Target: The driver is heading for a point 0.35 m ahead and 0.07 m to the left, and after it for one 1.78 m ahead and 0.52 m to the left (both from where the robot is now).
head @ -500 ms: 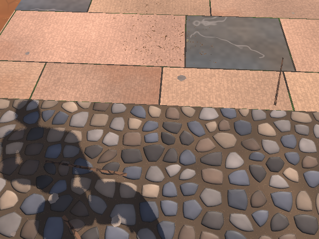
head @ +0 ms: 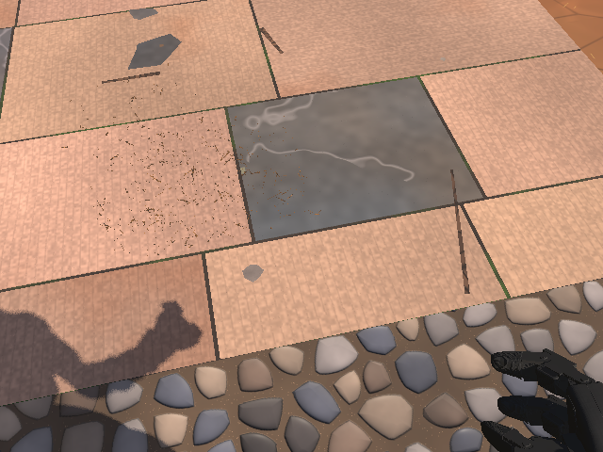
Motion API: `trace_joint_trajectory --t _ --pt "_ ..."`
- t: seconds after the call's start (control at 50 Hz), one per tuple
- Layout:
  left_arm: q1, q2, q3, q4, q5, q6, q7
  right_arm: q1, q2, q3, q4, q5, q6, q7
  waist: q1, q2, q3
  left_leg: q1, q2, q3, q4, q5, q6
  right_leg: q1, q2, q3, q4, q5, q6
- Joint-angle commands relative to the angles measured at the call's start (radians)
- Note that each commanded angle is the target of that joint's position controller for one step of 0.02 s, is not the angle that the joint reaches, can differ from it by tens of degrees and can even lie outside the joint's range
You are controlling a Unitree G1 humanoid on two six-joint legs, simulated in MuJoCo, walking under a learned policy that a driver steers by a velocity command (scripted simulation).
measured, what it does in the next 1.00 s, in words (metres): walks ahead, turning left: right foot, then left foot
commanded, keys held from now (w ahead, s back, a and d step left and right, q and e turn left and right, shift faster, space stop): q+shift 0.26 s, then w+q+shift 0.10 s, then w+shift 0.64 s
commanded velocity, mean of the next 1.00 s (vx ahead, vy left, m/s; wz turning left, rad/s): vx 0.60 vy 0.00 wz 0.32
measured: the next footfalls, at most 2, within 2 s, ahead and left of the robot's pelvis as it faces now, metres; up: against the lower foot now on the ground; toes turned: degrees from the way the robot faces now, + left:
right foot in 0.44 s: +0.25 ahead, -0.08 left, +0.00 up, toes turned +27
left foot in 0.88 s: +0.40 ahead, +0.28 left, +0.00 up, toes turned +26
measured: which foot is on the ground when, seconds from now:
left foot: down 0.00-0.44, up 0.46-0.86, down 0.88-1.00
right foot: up 0.00-0.42, down 0.44-0.90, up 0.92-1.00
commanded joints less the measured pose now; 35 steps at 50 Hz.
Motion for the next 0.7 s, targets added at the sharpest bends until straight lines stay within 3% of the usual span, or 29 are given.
trace_joint_trajectory --t 0.02,0.04,0.06,0.08,0.1,0.16,0.2,0.26,0.3,0.34,0.38,0.42,0.44,0.46,0.48,0.5,0.52,0.54,0.58,0.66,0.7 --pt "0.279 0.029 -0.024 -0.019 0.004 -0.012 -0.031 0.463 -0.179 -0.068 0.098 -0.006 0.003 0.022 -0.126 0.237 -0.636 1.041 0.473 -0.734 0.072 0.695 0.347 -0.506 -0.012 0.086 0.765 -0.083 0.115" --pt "0.142 0.089 -0.013 -0.053 -0.017 -0.007 -0.039 0.315 -0.166 -0.076 0.060 0.021 0.018 0.018 -0.118 0.164 -0.497 0.929 0.429 -0.684 0.002 0.343 0.344 -0.613 -0.104 0.005 0.780 -0.005 0.122" --pt "-0.059 0.140 -0.002 -0.111 0.008 -0.008 -0.029 0.204 -0.125 -0.067 0.028 0.033 0.037 0.008 -0.129 0.000 -0.326 0.698 0.331 -0.572 -0.058 0.168 0.272 -0.625 -0.134 -0.064 0.689 0.088 0.118" --pt "-0.184 0.148 0.007 -0.153 0.022 -0.008 -0.017 0.173 -0.127 -0.060 0.018 0.033 0.049 0.001 -0.117 -0.074 -0.205 0.516 0.270 -0.505 -0.102 0.134 0.239 -0.635 -0.133 -0.093 0.644 0.123 0.120" --pt "-0.208 0.125 0.006 -0.185 0.029 -0.005 -0.012 0.184 -0.161 -0.070 0.023 0.027 0.057 -0.002 -0.088 -0.059 -0.156 0.399 0.224 -0.473 -0.133 0.151 0.225 -0.596 -0.132 -0.092 0.596 0.139 0.120" --pt "-0.162 0.049 -0.012 -0.204 0.028 -0.003 0.003 0.196 -0.161 -0.081 0.030 0.019 0.073 -0.004 -0.031 0.022 -0.165 0.273 0.154 -0.382 -0.128 0.286 0.200 -0.521 -0.144 -0.098 0.368 0.132 0.125" --pt "-0.204 0.036 -0.017 -0.220 0.026 0.001 0.013 0.217 -0.192 -0.095 0.033 0.022 0.091 -0.018 -0.033 0.050 -0.211 0.231 0.140 -0.385 -0.115 0.318 0.199 -0.473 -0.116 -0.112 0.235 0.161 0.143" --pt "-0.274 0.062 -0.010 -0.234 0.016 0.023 0.017 0.220 -0.226 -0.114 0.016 0.045 0.128 -0.042 -0.041 0.079 -0.238 0.192 0.114 -0.441 -0.128 -0.035 0.152 -0.437 -0.093 -0.081 0.128 0.276 0.150" --pt "-0.341 0.068 -0.009 -0.257 0.007 0.025 0.007 0.212 -0.214 -0.113 -0.003 0.062 0.146 -0.054 -0.062 0.120 -0.215 0.141 0.087 -0.501 -0.194 -0.559 0.131 -0.409 -0.093 -0.078 0.033 0.308 0.142" --pt "-0.379 0.073 -0.007 -0.272 -0.006 0.006 -0.007 0.230 -0.217 -0.118 -0.010 0.057 0.153 -0.058 -0.082 0.190 -0.184 0.130 0.095 -0.565 -0.222 -0.740 0.131 -0.362 -0.083 -0.084 -0.062 0.286 0.137" --pt "-0.373 0.079 0.000 -0.270 -0.017 -0.023 -0.018 0.259 -0.200 -0.117 -0.010 0.050 0.156 -0.057 -0.087 0.195 -0.170 0.139 0.106 -0.585 -0.196 -0.772 0.122 -0.279 -0.090 -0.093 -0.162 0.268 0.124" --pt "-0.286 0.071 0.009 -0.239 -0.021 -0.046 -0.022 0.241 -0.156 -0.102 -0.019 0.053 0.157 -0.053 -0.041 0.173 -0.140 0.063 0.090 -0.551 -0.127 -0.795 0.095 -0.121 -0.136 -0.117 -0.314 0.325 0.080" --pt "-0.209 0.083 0.018 -0.213 -0.018 -0.054 -0.021 0.251 -0.118 -0.089 -0.018 0.053 0.153 -0.048 -0.013 0.104 -0.147 -0.031 0.042 -0.468 0.016 -0.801 0.057 0.014 -0.210 -0.076 -0.401 0.280 0.042" --pt "-0.151 0.129 0.004 -0.212 0.069 -0.042 -0.015 0.280 -0.067 -0.083 -0.014 -0.014 0.152 -0.019 -0.014 -0.174 -0.123 -0.173 -0.100 -0.246 0.326 -0.702 0.005 0.064 -0.393 0.206 -0.532 -0.159 -0.012" --pt "-0.193 0.217 0.035 -0.216 0.103 -0.039 -0.017 0.226 -0.093 -0.085 -0.069 -0.009 0.141 -0.008 -0.037 -0.268 -0.023 -0.400 -0.113 -0.189 0.479 -0.568 -0.004 0.016 -0.529 0.526 -0.634 -0.321 -0.098" --pt "-0.205 0.171 0.035 -0.210 0.076 -0.037 -0.022 0.188 -0.140 -0.092 -0.066 -0.023 0.129 0.001 -0.052 -0.123 0.012 -0.420 -0.034 -0.213 0.547 -0.450 -0.009 -0.020 -0.532 0.498 -0.619 -0.277 -0.112" --pt "-0.206 0.136 0.025 -0.207 0.053 -0.040 -0.030 0.193 -0.147 -0.094 -0.048 -0.023 0.121 0.015 -0.062 -0.067 -0.005 -0.394 -0.034 -0.217 0.555 -0.384 -0.020 -0.030 -0.476 0.396 -0.596 -0.184 -0.090" --pt "-0.199 0.130 0.022 -0.199 0.043 -0.045 -0.035 0.220 -0.142 -0.092 -0.028 -0.027 0.118 0.026 -0.072 -0.060 -0.033 -0.347 -0.033 -0.202 0.571 -0.339 -0.037 -0.036 -0.425 0.302 -0.591 -0.090 -0.071" --pt "-0.166 0.135 0.019 -0.177 0.033 -0.058 -0.036 0.224 -0.140 -0.089 -0.017 -0.034 0.121 0.043 -0.068 -0.123 -0.047 -0.294 -0.028 -0.160 0.608 -0.288 -0.053 -0.074 -0.367 0.193 -0.612 -0.025 -0.070" --pt "-0.061 0.145 0.027 -0.129 0.023 -0.069 -0.045 0.106 -0.143 -0.080 -0.050 -0.025 0.126 0.049 -0.021 -0.144 0.001 -0.314 0.008 -0.114 0.518 -0.225 -0.069 -0.059 -0.363 0.125 -0.655 0.038 -0.096" --pt "-0.027 0.148 0.029 -0.114 0.020 -0.068 -0.046 0.035 -0.135 -0.070 -0.066 -0.024 0.125 0.057 0.003 -0.156 0.016 -0.269 0.049 -0.035 0.398 -0.206 -0.076 -0.053 -0.360 0.075 -0.674 0.096 -0.095"
Velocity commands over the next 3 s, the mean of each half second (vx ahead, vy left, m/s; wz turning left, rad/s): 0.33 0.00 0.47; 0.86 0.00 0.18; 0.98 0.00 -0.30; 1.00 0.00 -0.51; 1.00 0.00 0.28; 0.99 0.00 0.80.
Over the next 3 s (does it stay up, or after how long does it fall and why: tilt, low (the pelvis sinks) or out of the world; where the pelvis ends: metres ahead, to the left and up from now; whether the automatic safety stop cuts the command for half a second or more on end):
stays up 2.28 0.56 0.02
